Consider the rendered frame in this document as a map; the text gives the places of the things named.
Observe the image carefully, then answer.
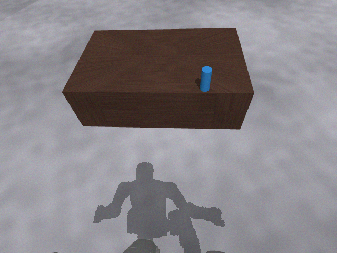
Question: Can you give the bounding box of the can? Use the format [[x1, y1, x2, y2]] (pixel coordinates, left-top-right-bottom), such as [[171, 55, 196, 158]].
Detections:
[[200, 66, 212, 92]]

